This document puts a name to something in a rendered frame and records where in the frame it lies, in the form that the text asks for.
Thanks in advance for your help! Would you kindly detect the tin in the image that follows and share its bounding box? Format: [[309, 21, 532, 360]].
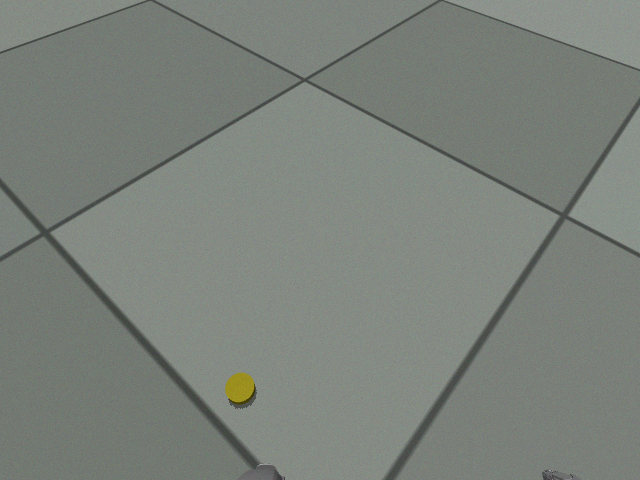
[[225, 373, 255, 405]]

